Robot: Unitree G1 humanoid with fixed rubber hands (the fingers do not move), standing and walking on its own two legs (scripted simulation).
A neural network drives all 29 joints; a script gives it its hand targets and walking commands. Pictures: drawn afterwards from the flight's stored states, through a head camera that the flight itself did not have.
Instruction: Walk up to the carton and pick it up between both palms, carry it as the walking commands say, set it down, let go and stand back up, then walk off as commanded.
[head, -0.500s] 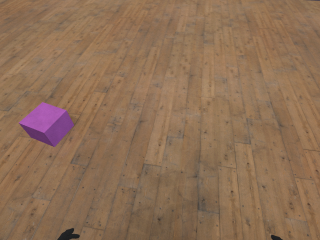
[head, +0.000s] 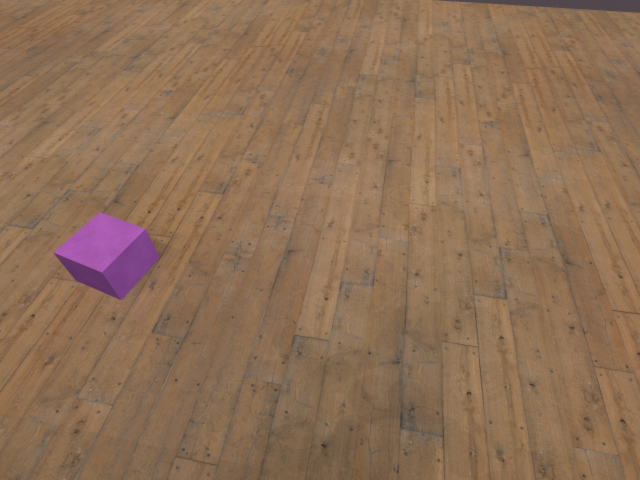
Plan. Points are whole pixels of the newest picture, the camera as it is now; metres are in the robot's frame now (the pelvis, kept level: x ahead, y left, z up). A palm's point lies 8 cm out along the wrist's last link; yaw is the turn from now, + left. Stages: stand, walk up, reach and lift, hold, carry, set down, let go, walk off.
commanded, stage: stand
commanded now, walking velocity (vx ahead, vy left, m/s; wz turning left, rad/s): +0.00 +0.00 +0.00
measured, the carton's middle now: (110, 255) +0.98 +0.87 -0.68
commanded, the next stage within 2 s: walk up in 1.16 s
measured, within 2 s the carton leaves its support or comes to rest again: neither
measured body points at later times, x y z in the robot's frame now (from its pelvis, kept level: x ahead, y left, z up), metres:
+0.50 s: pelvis +0.00 +0.00 +0.01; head +0.01 +0.00 +0.46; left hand +0.08 +0.30 -0.12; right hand +0.09 -0.29 -0.12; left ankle +0.01 +0.12 -0.74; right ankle +0.01 -0.13 -0.74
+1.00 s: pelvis +0.00 +0.00 +0.01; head +0.01 +0.00 +0.46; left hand +0.08 +0.30 -0.12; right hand +0.10 -0.30 -0.12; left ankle +0.01 +0.12 -0.74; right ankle +0.01 -0.13 -0.74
